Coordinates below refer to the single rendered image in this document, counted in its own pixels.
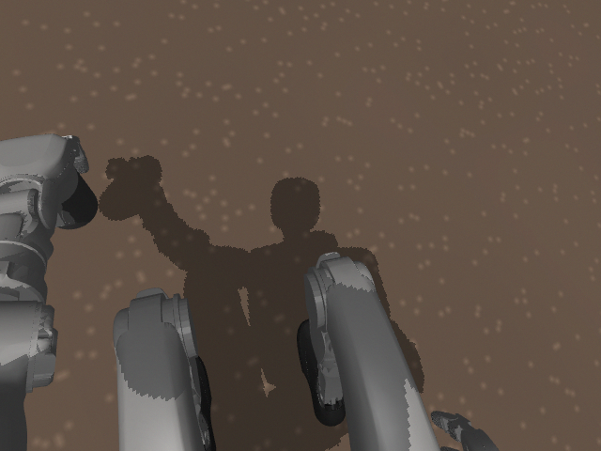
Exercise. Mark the right robot hand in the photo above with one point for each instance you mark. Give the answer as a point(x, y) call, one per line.
point(461, 430)

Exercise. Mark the mug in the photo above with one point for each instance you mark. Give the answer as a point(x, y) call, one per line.
point(78, 199)

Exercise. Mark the left robot arm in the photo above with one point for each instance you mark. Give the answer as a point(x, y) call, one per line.
point(28, 215)

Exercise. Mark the left robot hand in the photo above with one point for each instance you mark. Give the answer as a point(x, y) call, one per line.
point(47, 156)

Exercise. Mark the right robot foot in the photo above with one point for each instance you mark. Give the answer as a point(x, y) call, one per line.
point(327, 414)

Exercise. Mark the left robot foot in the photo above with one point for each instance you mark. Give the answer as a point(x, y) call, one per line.
point(205, 404)

